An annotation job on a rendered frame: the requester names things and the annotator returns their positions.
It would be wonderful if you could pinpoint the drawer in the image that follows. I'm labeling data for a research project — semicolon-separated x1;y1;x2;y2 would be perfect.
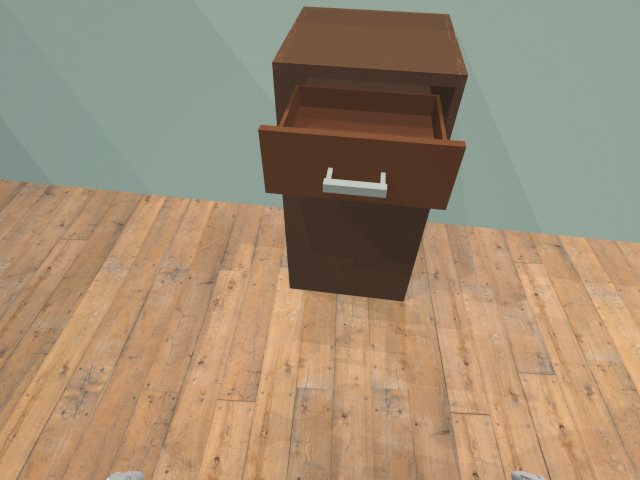
258;85;466;210

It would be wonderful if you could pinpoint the handle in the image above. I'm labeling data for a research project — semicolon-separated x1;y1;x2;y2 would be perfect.
323;167;387;198

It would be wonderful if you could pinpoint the cabinet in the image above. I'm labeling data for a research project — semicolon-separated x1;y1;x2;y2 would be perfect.
272;6;468;302

